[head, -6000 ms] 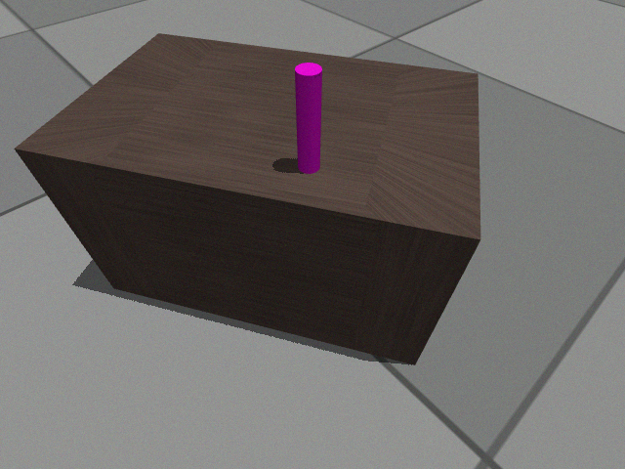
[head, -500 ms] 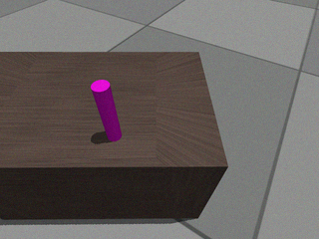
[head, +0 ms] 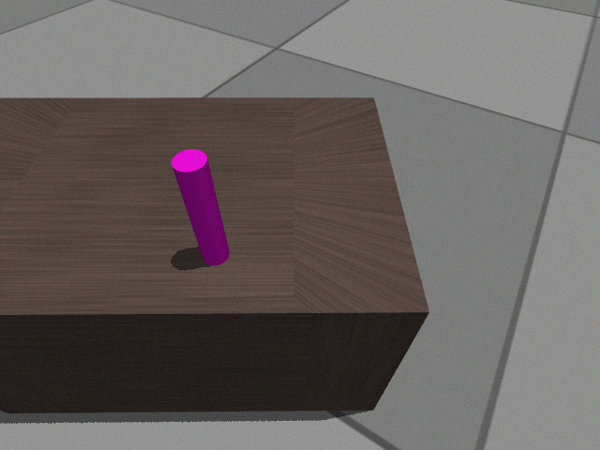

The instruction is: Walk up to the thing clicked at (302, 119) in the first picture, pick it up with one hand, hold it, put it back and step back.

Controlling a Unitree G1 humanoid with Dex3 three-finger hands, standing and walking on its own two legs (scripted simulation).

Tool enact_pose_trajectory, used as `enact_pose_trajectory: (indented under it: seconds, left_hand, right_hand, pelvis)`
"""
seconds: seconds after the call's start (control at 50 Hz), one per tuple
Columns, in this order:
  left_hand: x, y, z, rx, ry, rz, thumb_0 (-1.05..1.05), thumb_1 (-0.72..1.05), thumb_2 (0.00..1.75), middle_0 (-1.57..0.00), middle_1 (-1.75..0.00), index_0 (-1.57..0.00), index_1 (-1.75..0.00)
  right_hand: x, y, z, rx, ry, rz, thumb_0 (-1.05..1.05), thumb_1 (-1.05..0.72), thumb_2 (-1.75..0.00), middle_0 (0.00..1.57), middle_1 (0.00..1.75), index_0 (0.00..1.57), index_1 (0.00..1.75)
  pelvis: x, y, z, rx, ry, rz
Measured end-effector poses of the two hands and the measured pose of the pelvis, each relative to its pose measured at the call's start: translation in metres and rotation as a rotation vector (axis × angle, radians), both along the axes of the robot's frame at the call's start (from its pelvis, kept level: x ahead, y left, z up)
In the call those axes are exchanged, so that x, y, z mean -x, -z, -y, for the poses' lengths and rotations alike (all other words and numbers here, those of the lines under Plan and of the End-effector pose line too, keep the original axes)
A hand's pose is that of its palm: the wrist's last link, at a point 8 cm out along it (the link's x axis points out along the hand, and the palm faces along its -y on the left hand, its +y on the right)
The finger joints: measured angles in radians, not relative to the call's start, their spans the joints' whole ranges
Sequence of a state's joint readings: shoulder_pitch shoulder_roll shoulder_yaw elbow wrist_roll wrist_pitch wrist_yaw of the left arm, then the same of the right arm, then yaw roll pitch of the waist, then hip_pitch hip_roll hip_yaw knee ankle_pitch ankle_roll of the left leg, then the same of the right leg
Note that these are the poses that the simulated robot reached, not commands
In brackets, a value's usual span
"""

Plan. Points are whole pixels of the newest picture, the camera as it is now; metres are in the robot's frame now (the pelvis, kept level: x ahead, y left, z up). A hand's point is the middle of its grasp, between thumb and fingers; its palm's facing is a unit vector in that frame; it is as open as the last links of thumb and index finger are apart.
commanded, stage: stand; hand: left
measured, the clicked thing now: (204, 214) +0.50 +0.18 -0.01
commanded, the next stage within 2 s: rise first in 0.48 s
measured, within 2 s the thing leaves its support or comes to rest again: neither
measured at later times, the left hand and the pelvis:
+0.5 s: hand out of the picture +0.07 +0.26 -0.16, palm faces -0.02 -0.94 -0.35, open 7.4 cm; pelvis +0.00 +0.00 +0.00, yaw +0 degrees
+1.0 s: hand (115, 432) +0.17 +0.26 -0.09, palm faces +0.23 -0.92 -0.33, open 14.7 cm; pelvis +0.01 +0.01 -0.01, yaw +0 degrees
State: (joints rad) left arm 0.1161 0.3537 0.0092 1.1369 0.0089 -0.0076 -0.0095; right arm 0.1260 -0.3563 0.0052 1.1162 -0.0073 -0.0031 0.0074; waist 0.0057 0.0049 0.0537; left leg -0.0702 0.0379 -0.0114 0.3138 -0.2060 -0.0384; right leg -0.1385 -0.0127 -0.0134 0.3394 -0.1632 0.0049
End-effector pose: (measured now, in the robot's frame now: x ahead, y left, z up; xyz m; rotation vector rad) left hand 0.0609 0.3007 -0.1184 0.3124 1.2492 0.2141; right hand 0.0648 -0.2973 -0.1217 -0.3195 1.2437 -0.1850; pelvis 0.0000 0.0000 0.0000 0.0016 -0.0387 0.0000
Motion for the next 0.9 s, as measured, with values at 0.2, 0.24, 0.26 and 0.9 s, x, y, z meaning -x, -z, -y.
enact_pose_trajectory:
  seconds: [0.2,0.24,0.26,0.9]
  left_hand:
    - [0.0,0.0,0.001,-0.001,0.004,-0.003,0.01,0.9,0.9,-0.2,-0.3,-0.2,-0.3]
    - [-0.001,0.0,0.001,-0.002,0.006,-0.002,0.01,0.9,0.9,-0.2,-0.3,-0.2,-0.3]
    - [-0.001,0.0,0.001,-0.002,0.007,-0.002,0.01,0.9,0.9,-0.2,-0.3,-0.2,-0.3]
    - [-0.091,-0.043,0.005,-0.017,-0.053,0.481,0.01,0.28,0.34,-0.08,-0.09,-0.08,-0.09]
  right_hand:
    - [0.002,0.001,0.001,0.0,0.004,-0.007,0.01,-0.91,-0.89,0.2,0.3,0.21,0.3]
    - [0.002,0.001,0.001,0.0,0.006,-0.007,0.01,-0.91,-0.89,0.2,0.3,0.21,0.3]
    - [0.002,0.001,0.001,0.0,0.006,-0.007,0.01,-0.91,-0.89,0.2,0.3,0.21,0.3]
    - [-0.088,-0.026,-0.028,-0.027,0.076,0.423,0.01,-0.26,-0.34,0.07,0.08,0.08,0.08]
  pelvis:
    - [0.0,0.0,0.0,0.0,0.001,-0.003]
    - [-0.001,0.0,0.0,0.0,0.001,-0.003]
    - [-0.001,0.0,0.001,0.0,0.001,-0.003]
    - [0.002,0.006,-0.007,0.002,0.002,-0.072]
